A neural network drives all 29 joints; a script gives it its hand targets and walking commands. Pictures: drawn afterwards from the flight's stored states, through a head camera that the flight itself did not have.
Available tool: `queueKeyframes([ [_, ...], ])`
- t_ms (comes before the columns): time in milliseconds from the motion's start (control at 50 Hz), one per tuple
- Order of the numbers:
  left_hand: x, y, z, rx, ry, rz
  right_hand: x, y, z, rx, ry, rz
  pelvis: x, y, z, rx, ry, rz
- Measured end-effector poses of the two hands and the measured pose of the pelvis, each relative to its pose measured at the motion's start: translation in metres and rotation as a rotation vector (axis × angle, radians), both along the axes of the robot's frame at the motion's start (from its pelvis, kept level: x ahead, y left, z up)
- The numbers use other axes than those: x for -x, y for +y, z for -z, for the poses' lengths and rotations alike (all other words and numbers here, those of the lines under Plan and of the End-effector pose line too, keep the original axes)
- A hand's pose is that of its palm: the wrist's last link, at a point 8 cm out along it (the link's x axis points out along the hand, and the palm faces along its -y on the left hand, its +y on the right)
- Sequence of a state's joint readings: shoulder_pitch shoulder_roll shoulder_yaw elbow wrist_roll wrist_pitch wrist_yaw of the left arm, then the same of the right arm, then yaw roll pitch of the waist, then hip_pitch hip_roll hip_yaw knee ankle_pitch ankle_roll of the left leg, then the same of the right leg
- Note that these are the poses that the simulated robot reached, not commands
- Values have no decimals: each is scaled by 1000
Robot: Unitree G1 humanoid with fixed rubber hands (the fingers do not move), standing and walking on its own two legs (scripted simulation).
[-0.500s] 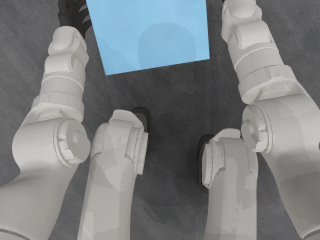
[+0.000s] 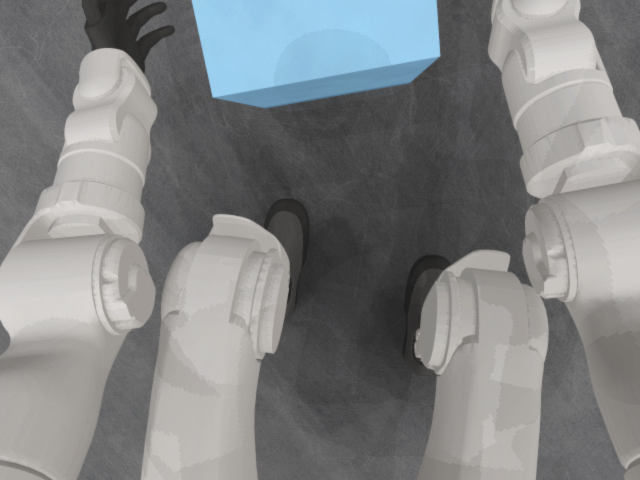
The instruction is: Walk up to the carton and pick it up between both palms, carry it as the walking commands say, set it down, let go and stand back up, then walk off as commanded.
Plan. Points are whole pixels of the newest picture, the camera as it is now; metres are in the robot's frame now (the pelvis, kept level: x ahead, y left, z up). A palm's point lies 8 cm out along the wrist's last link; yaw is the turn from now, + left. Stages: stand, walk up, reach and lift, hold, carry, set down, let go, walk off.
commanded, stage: set down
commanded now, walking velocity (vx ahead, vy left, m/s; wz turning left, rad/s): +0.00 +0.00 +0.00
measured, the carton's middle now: out of the picture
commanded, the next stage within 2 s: let go in 1.36 s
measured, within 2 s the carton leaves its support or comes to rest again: neither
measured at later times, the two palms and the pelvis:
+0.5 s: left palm out of the picture +0.46 +0.30 -0.05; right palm out of the picture +0.59 -0.08 -0.04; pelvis +0.01 +0.00 +0.07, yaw +1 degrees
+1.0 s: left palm out of the picture +0.46 +0.30 +0.11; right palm out of the picture +0.59 -0.08 +0.10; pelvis +0.04 +0.00 +0.20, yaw +1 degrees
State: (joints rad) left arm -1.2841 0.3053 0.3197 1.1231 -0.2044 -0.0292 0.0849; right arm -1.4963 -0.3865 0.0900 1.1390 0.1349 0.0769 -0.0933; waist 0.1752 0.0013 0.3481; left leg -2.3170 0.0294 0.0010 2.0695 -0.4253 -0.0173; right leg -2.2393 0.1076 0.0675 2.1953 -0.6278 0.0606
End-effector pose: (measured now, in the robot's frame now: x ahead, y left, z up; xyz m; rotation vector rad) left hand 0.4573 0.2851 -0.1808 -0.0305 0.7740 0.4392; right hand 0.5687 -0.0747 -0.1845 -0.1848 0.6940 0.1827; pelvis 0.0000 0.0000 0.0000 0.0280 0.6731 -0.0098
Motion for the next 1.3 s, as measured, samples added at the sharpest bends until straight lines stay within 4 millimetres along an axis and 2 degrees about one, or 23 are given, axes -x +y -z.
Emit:
queueKeyframes([
  [140,-5,3,-24,1,-59,-13,-8,2,-29,11,-42,-6,1,-2,-8,9,-4,-15],
  [440,-1,12,-117,-10,-102,-19,-17,-3,-123,20,-44,9,-10,-3,-59,23,77,-34],
  [760,-9,11,-215,-4,-132,-3,-19,-9,-211,6,-58,8,-26,-4,-132,27,153,-35],
  [1140,-6,18,-334,9,-158,-7,-22,-8,-333,-5,-59,9,-49,4,-238,35,123,-39],
  [1240,-5,17,-359,14,-160,-5,-21,-9,-359,-9,-52,12,-52,7,-262,36,102,-36],
  [1300,-4,15,-366,15,-151,2,-19,-10,-368,-5,-37,14,-54,9,-273,36,93,-34],
])
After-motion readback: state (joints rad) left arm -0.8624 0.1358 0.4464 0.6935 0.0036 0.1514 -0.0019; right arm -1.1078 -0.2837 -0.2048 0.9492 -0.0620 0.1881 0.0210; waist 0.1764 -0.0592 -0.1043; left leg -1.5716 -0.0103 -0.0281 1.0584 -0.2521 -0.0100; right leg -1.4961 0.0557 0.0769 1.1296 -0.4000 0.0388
